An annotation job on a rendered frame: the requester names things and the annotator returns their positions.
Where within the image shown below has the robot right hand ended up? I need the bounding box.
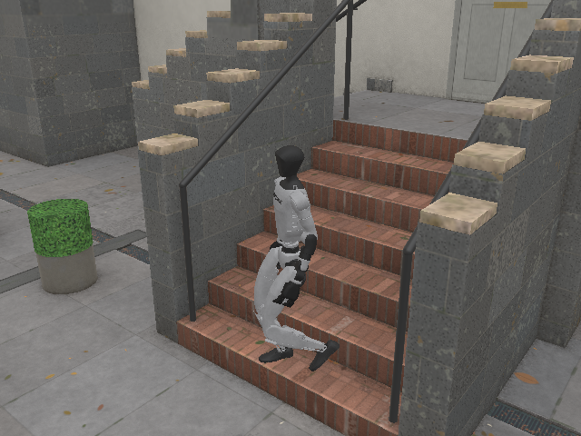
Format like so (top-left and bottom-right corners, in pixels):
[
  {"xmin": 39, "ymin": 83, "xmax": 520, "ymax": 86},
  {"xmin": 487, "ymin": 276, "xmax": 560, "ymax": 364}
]
[{"xmin": 270, "ymin": 241, "xmax": 282, "ymax": 269}]

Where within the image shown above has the robot left upper arm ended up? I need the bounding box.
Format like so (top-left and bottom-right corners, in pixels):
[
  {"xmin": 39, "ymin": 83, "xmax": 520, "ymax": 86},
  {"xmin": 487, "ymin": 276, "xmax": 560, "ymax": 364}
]
[{"xmin": 290, "ymin": 191, "xmax": 318, "ymax": 244}]

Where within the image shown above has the robot left forearm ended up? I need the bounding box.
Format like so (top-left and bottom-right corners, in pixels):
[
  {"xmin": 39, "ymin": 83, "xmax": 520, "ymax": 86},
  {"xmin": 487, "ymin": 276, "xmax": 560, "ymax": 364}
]
[{"xmin": 290, "ymin": 234, "xmax": 317, "ymax": 284}]

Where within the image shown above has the right robot foot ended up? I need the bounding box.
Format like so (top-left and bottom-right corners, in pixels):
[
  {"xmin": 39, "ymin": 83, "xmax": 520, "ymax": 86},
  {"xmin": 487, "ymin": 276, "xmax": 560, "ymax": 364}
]
[{"xmin": 259, "ymin": 347, "xmax": 293, "ymax": 363}]

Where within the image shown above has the robot left hand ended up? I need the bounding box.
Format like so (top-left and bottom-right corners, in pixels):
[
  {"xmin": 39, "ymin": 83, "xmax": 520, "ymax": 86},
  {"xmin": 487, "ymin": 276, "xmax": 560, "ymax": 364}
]
[{"xmin": 273, "ymin": 281, "xmax": 300, "ymax": 307}]

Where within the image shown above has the robot foot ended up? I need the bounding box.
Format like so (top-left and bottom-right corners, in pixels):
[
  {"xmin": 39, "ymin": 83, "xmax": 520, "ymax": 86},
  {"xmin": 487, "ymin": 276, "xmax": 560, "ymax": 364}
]
[
  {"xmin": 309, "ymin": 340, "xmax": 340, "ymax": 372},
  {"xmin": 259, "ymin": 347, "xmax": 293, "ymax": 363}
]

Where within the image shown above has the left robot foot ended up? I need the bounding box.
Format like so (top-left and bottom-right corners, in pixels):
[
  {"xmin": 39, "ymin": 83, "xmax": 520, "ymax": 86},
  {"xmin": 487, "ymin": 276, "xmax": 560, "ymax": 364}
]
[{"xmin": 309, "ymin": 340, "xmax": 340, "ymax": 372}]

